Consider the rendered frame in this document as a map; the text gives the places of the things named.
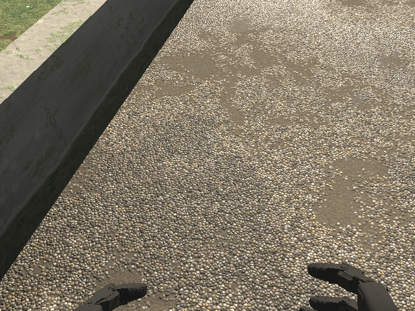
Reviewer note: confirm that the right robot hand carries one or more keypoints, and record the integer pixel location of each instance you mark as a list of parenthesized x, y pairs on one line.
[(371, 295)]

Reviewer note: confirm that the left robot hand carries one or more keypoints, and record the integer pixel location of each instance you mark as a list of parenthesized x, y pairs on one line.
[(111, 296)]

